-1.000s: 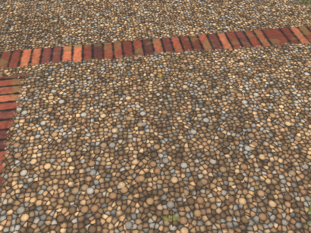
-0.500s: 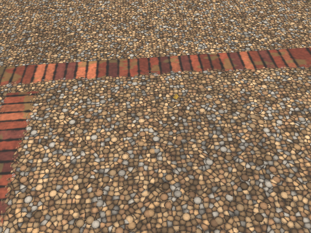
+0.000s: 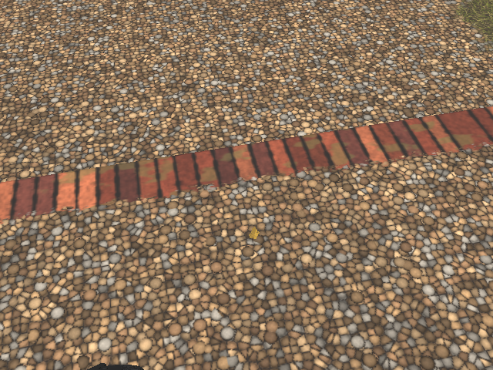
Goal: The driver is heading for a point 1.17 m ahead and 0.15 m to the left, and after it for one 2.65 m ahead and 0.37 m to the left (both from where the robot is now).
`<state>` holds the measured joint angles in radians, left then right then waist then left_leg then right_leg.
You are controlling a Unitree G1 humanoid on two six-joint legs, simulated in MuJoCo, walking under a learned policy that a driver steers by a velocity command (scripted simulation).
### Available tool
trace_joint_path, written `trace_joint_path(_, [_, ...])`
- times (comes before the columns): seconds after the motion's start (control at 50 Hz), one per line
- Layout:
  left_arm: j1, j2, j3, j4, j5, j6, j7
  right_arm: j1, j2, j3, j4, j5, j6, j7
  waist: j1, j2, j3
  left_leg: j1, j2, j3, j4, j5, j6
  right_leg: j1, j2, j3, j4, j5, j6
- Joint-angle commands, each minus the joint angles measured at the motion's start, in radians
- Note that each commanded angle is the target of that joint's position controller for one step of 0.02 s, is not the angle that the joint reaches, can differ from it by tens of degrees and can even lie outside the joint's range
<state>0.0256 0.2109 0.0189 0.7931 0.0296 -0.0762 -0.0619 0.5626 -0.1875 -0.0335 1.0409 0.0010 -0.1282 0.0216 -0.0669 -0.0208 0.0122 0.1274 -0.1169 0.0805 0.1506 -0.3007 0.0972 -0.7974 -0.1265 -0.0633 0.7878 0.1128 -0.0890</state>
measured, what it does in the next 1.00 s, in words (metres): walks ahead, turning left: right foot, then left foot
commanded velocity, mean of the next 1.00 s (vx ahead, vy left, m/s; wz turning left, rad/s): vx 1.00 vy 0.00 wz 0.36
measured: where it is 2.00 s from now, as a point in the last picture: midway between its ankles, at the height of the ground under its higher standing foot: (165, 72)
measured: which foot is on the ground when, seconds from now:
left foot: down 0.00-0.16, up 0.18-0.58, down 0.60-1.00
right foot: up 0.00-0.12, down 0.14-0.62, up 0.64-1.00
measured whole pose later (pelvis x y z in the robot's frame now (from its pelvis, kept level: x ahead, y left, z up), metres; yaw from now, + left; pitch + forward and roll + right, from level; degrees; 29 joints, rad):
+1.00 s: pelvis +0.98 +0.11 -0.01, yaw +23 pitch +2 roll +0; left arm -0.02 0.25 -0.02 0.67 0.03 -0.08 -0.04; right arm 0.47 -0.29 -0.05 0.91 -0.01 -0.12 0.01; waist -0.11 -0.02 0.04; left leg 0.25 -0.14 -0.11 0.12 -0.35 0.15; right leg -0.67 -0.04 -0.08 0.54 0.14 -0.09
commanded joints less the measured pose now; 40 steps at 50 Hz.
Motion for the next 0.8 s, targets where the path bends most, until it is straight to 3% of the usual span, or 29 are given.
trace_joint_path(0.02, [-0.134,0.031,-0.010,-0.080,-0.013,-0.011,-0.002,-0.009,-0.137,-0.011,-0.053,0.007,-0.027,-0.013,0.029,0.035,0.170,-0.200,0.255,-0.069,-0.172,0.685,0.052,0.216,0.069,-0.077,-0.187,0.102,-0.026])
trace_joint_path(0.08, [-0.069,0.091,0.008,-0.073,-0.010,-0.012,0.017,0.003,-0.204,-0.017,-0.044,-0.018,-0.008,-0.033,0.081,0.116,0.045,0.045,0.291,-0.041,0.052,1.263,0.023,0.322,0.184,-0.113,-0.237,-0.066,-0.061])
trace_joint_path(0.12, [0.245,0.161,0.041,0.015,-0.012,-0.010,0.044,-0.038,-0.250,-0.031,-0.042,-0.045,0.023,-0.052,0.234,0.161,-0.127,0.047,0.317,-0.035,0.458,1.353,0.024,0.618,0.217,-0.072,-0.254,-0.207,-0.095])
trace_joint_path(0.14, [0.437,0.204,0.063,0.070,0.002,-0.006,0.062,-0.088,-0.243,-0.033,-0.055,-0.047,0.030,-0.053,0.325,0.145,-0.204,-0.113,0.285,-0.022,0.745,1.152,0.030,0.854,0.151,-0.013,-0.264,-0.279,-0.122])
trace_joint_path(0.16, [0.536,0.287,0.089,0.086,0.031,-0.003,0.077,-0.065,-0.111,-0.008,-0.096,-0.030,0.021,-0.034,0.285,-0.049,-0.302,-0.450,0.162,-0.022,1.153,0.466,0.031,1.122,-0.111,0.317,-0.235,-0.565,-0.178])
trace_joint_path(0.18, [0.490,0.280,0.095,0.090,0.030,-0.003,0.055,0.026,-0.067,0.000,-0.119,0.029,0.000,-0.014,0.182,-0.251,-0.402,-0.769,0.019,-0.157,1.409,-0.146,0.018,1.279,-0.275,0.881,-0.450,-0.719,-0.290])
trace_joint_path(0.2, [0.391,0.209,0.088,0.090,0.012,-0.008,0.042,-0.117,-0.139,-0.010,-0.150,0.019,-0.003,-0.027,0.173,-0.093,-0.234,-0.874,0.112,-0.185,1.378,-0.030,0.050,1.158,-0.209,0.772,-0.518,-0.711,-0.239])
trace_joint_path(0.22, [0.342,0.144,0.074,0.098,0.005,-0.019,0.037,-0.208,-0.142,-0.010,-0.174,0.012,-0.006,-0.024,0.155,0.005,-0.115,-0.869,0.148,-0.172,1.314,0.044,0.051,0.991,-0.184,0.619,-0.544,-0.593,-0.216])
trace_joint_path(0.24, [0.312,0.098,0.063,0.110,0.013,-0.027,0.035,-0.236,-0.118,-0.005,-0.179,-0.001,-0.001,-0.018,0.113,0.079,-0.045,-0.827,0.182,-0.175,1.250,0.060,0.049,0.851,-0.144,0.518,-0.571,-0.507,-0.186])
trace_joint_path(0.26, [0.308,0.069,0.050,0.124,0.011,-0.033,0.040,-0.237,-0.093,0.000,-0.188,-0.023,0.014,-0.008,0.070,0.078,-0.008,-0.783,0.204,-0.180,1.208,0.064,0.040,0.739,-0.099,0.435,-0.592,-0.469,-0.154])
trace_joint_path(0.28, [0.311,0.058,0.043,0.139,0.008,-0.042,0.046,-0.203,-0.061,0.008,-0.183,-0.032,0.033,0.007,0.035,0.040,0.008,-0.751,0.218,-0.185,1.174,0.060,0.025,0.666,-0.089,0.372,-0.625,-0.480,-0.136])
trace_joint_path(0.32, [0.335,0.077,0.044,0.160,-0.012,-0.065,0.047,-0.256,-0.050,0.013,-0.208,-0.036,0.058,0.022,0.019,0.016,0.080,-0.803,0.243,-0.180,1.122,0.090,0.002,0.592,-0.072,0.261,-0.686,-0.412,-0.101])
trace_joint_path(0.36, [0.347,0.096,0.044,0.158,-0.013,-0.080,0.039,-0.374,-0.069,0.015,-0.256,-0.031,0.067,0.029,0.038,0.011,0.130,-0.841,0.237,-0.140,0.998,0.215,-0.004,0.549,-0.026,0.111,-0.732,-0.231,-0.057])
trace_joint_path(0.42, [0.371,0.090,0.033,0.160,-0.022,-0.095,0.035,-0.499,-0.072,0.025,-0.301,-0.017,0.058,0.040,0.061,0.011,0.149,-0.755,0.201,-0.026,0.736,0.427,0.010,0.534,0.035,-0.073,-0.749,0.090,0.001])
trace_joint_path(0.46, [0.432,0.111,0.028,0.176,-0.030,-0.103,0.046,-0.583,-0.060,0.035,-0.327,-0.011,0.051,0.049,0.091,0.012,0.155,-0.702,0.173,0.043,0.593,0.532,0.037,0.612,0.010,-0.112,-0.781,0.255,0.028])
trace_joint_path(0.48, [0.432,0.135,0.030,0.176,-0.027,-0.103,0.054,-0.589,-0.069,0.035,-0.328,-0.013,0.050,0.051,0.082,-0.008,0.147,-0.684,0.161,0.051,0.540,0.555,0.053,0.682,-0.011,-0.130,-0.773,0.354,0.035])
trace_joint_path(0.52, [0.467,0.171,0.031,0.172,-0.019,-0.086,0.081,-0.568,-0.113,0.023,-0.309,-0.022,0.049,0.048,0.072,-0.052,0.084,-0.667,0.072,0.128,0.497,0.478,0.074,0.876,-0.027,-0.170,-0.645,0.770,0.069])
trace_joint_path(0.54, [0.468,0.198,0.037,0.168,-0.011,-0.069,0.098,-0.520,-0.134,0.017,-0.298,-0.024,0.051,0.044,0.038,-0.087,0.041,-0.623,0.032,0.144,0.486,0.410,0.082,0.936,-0.043,-0.177,-0.534,0.936,0.081])
trace_joint_path(0.56, [0.450,0.229,0.045,0.158,0.000,-0.048,0.112,-0.407,-0.165,0.005,-0.270,-0.023,0.053,0.040,-0.029,-0.109,-0.030,-0.513,-0.003,0.140,0.482,0.346,0.097,0.959,-0.062,-0.179,-0.353,1.037,0.087])
trace_joint_path(0.58, [0.400,0.254,0.055,0.138,0.012,-0.029,0.120,-0.214,-0.207,-0.017,-0.216,-0.021,0.055,0.035,-0.122,-0.126,-0.124,-0.332,-0.026,0.121,0.492,0.287,0.120,0.923,-0.078,-0.167,-0.105,1.077,0.082])
trace_joint_path(0.6, [0.328,0.274,0.065,0.115,0.017,-0.016,0.120,0.005,-0.246,-0.044,-0.156,-0.023,0.061,0.023,-0.230,-0.116,-0.195,-0.113,0.010,0.031,0.434,0.236,0.162,0.792,-0.078,-0.150,0.219,0.938,0.068])
trace_joint_path(0.62, [0.293,0.210,0.056,0.102,0.025,-0.025,0.097,0.017,-0.279,-0.068,-0.140,-0.014,0.073,0.003,-0.189,0.004,-0.166,0.032,0.101,-0.109,0.478,0.128,0.186,0.533,0.053,-0.125,0.558,0.062,0.046])
trace_joint_path(0.64, [0.360,0.083,0.026,-0.004,-0.005,-0.046,0.076,-0.079,-0.385,-0.094,-0.166,-0.042,0.089,-0.002,-0.015,0.304,-0.220,0.294,0.319,-0.622,0.413,0.225,0.381,0.068,0.194,-0.011,0.908,-0.635,0.105])
trace_joint_path(0.66, [0.275,0.116,0.011,-0.061,-0.016,-0.071,0.075,-0.086,-0.367,-0.101,-0.185,-0.031,0.095,-0.006,-0.061,0.167,-0.283,0.342,0.382,-0.875,0.179,-0.014,0.433,-0.099,0.164,0.141,0.910,-0.562,0.082])
trace_joint_path(0.68, [0.203,0.153,0.011,-0.070,-0.006,-0.085,0.071,-0.113,-0.289,-0.090,-0.182,-0.025,0.093,-0.014,-0.043,-0.002,-0.137,0.187,0.364,-0.815,0.092,-0.077,0.365,-0.107,0.100,0.164,0.782,-0.469,0.065])
trace_joint_path(0.7, [0.189,0.148,0.011,-0.075,0.001,-0.086,0.067,-0.148,-0.244,-0.080,-0.176,-0.023,0.090,-0.016,0.018,-0.075,-0.049,0.009,0.327,-0.727,0.068,-0.012,0.311,-0.040,0.067,0.151,0.668,-0.433,0.067])
trace_joint_path(0.74, [0.194,0.127,0.001,-0.083,0.042,-0.042,0.060,-0.189,-0.206,-0.062,-0.188,-0.010,0.066,-0.026,0.096,-0.101,0.023,-0.238,0.237,-0.582,0.058,0.128,0.274,0.080,0.023,0.145,0.563,-0.458,0.107])
trace_joint_path(0.76, [0.193,0.117,-0.003,-0.091,0.051,-0.019,0.055,-0.196,-0.197,-0.055,-0.193,-0.003,0.054,-0.026,0.115,-0.090,0.042,-0.326,0.201,-0.533,0.048,0.144,0.264,0.115,0.005,0.131,0.503,-0.474,0.126])
trace_joint_path(0.8, [0.102,0.099,-0.016,-0.144,0.050,0.002,0.043,-0.192,-0.222,-0.057,-0.202,0.001,0.030,-0.023,0.106,-0.053,0.087,-0.466,0.144,-0.434,0.000,0.233,0.242,0.167,-0.007,0.067,0.309,-0.391,0.144])
Velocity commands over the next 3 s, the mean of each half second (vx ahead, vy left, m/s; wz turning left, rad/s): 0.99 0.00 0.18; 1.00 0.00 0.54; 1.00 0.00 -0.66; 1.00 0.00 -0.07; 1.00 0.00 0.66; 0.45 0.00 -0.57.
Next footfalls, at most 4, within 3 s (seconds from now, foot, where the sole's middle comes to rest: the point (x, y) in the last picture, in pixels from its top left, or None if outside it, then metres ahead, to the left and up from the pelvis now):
0.14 right None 0.36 -0.08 -0.77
0.60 left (215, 271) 0.79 0.08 -0.77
1.04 right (200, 162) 1.25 0.12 -0.77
1.48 left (132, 114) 1.60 0.41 -0.82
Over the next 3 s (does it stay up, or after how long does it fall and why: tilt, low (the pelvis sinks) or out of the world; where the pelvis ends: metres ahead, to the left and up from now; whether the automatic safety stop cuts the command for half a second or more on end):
stays up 2.74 0.43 -0.05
